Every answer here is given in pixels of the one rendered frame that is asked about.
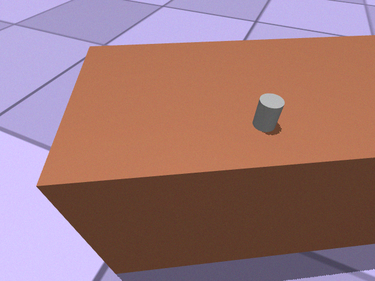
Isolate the can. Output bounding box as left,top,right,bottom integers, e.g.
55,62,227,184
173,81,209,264
253,93,285,132

